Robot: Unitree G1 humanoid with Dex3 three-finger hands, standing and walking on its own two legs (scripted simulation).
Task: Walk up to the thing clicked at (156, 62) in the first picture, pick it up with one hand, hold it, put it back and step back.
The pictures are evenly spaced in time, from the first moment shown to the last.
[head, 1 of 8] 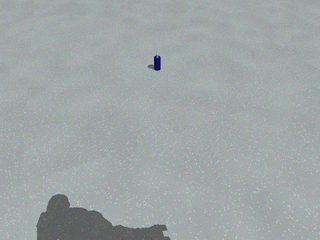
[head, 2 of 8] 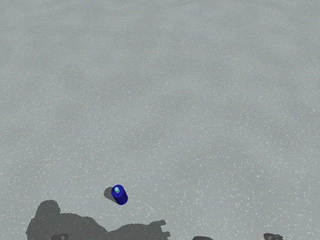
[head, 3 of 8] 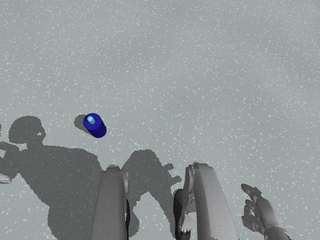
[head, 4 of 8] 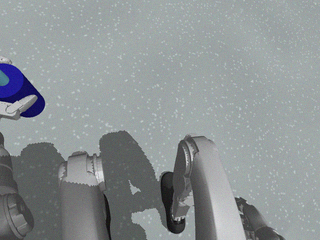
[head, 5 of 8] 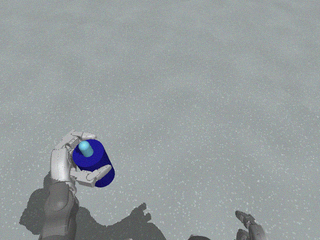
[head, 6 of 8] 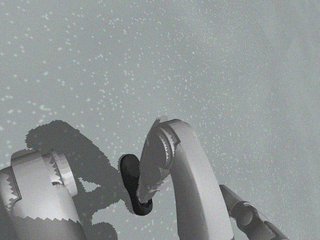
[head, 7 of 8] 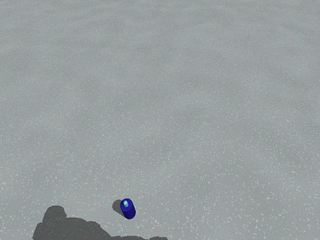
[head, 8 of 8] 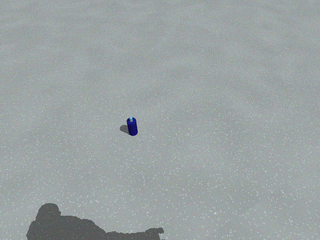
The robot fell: no
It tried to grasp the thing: yes
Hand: left
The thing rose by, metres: 0.66
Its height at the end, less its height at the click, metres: +0.00
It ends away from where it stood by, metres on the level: 0.02
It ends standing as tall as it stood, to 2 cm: yes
